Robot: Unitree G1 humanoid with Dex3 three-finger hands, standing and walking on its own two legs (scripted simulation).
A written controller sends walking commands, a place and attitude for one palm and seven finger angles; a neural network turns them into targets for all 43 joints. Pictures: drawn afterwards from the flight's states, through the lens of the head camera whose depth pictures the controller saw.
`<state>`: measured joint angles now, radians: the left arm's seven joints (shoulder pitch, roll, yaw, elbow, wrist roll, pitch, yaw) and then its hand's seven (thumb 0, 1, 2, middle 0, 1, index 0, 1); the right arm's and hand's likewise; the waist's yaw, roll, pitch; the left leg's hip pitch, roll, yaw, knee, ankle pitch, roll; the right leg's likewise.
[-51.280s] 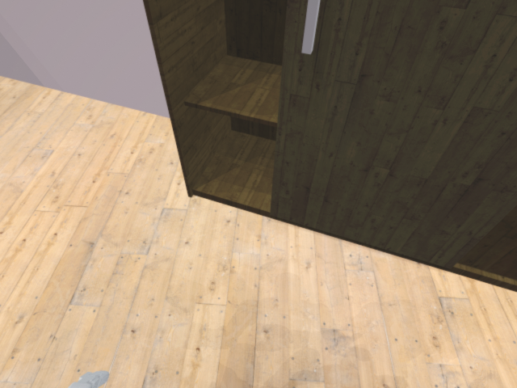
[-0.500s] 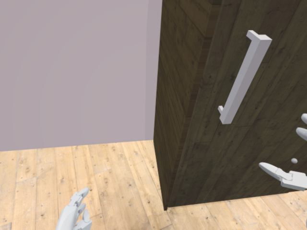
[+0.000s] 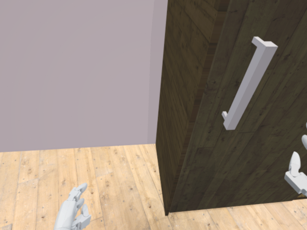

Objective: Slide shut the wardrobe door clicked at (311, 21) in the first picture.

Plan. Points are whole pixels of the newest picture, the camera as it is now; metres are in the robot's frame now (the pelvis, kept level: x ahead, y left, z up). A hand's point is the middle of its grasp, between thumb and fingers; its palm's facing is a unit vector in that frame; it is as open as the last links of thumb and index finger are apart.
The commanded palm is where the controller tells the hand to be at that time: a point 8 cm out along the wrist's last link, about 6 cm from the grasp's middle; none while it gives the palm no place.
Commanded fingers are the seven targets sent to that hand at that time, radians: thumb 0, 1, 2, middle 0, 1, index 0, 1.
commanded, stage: draw the hand back to the body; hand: right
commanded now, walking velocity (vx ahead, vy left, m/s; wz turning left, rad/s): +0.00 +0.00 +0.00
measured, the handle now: (241, 88) +0.39 -0.22 +0.22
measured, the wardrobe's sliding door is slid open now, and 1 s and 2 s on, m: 0.00 0.00 0.00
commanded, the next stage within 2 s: step back with the hand held close in 0.24 s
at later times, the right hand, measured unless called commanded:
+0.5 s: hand (303, 166) +0.19 -0.28 +0.18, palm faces +0.50 +0.77 -0.39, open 7.4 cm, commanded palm +0.13 -0.30 +0.18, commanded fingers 0.00 -0.90 -0.90 0.20 0.30 0.20 0.30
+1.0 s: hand out of the picture +0.09 -0.28 +0.17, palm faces +0.50 +0.73 -0.46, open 7.4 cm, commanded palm +0.02 -0.31 +0.18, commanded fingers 0.00 -0.90 -0.90 0.20 0.30 0.20 0.30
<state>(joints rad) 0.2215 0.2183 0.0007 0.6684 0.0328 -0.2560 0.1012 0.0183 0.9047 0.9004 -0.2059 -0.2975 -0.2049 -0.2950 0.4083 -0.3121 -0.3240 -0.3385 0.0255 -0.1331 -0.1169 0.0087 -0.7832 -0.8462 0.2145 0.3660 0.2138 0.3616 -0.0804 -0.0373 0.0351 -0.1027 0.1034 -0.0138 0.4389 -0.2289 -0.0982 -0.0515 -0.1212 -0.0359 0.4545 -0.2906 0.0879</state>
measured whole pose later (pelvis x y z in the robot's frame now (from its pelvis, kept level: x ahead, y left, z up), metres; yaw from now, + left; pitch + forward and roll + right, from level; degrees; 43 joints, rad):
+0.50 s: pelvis -0.02 -0.01 +0.00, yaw +1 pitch -3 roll +0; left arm 0.18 0.23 -0.01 0.64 0.03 -0.18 0.08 0.02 0.90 0.90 -0.21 -0.30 -0.21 -0.30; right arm 0.37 -0.34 -0.42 -0.35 0.02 -0.20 -0.12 0.01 -0.89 -0.90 0.21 0.30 0.21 0.30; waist -0.05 -0.04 0.03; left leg -0.21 0.10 -0.04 0.45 -0.19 -0.11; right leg -0.16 -0.12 -0.05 0.50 -0.28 0.07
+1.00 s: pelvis -0.12 -0.01 -0.02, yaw +0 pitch -2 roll -1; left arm 0.27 0.22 0.00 0.60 0.00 -0.17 0.10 0.02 0.91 0.90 -0.21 -0.30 -0.20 -0.29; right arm 0.45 -0.38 -0.45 -0.40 -0.01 -0.29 -0.17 0.01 -0.88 -0.90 0.21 0.31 0.21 0.30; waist 0.00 -0.01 0.05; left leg -0.44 0.10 -0.11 0.58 -0.12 -0.10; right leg -0.42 -0.07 -0.03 0.68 -0.30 0.02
